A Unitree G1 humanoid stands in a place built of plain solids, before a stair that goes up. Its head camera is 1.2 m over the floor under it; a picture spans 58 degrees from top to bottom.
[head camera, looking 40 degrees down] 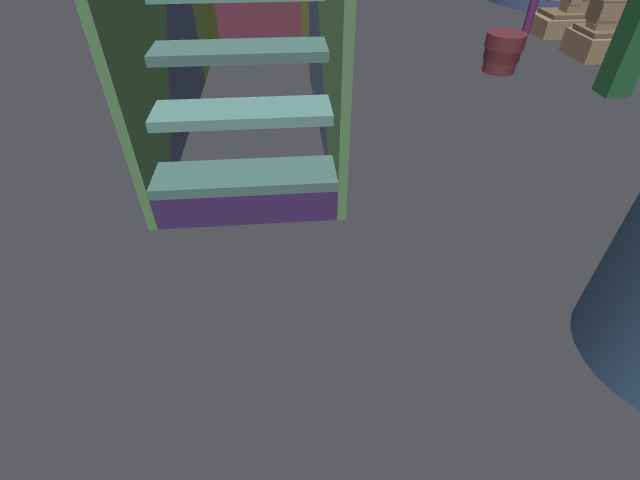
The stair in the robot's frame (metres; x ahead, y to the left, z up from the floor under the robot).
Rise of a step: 0.20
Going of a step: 0.21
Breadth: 0.88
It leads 5 degrees to the left of straight ahead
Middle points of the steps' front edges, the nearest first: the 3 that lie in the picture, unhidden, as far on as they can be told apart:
1.53 0.32 0.20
1.75 0.34 0.41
1.96 0.36 0.61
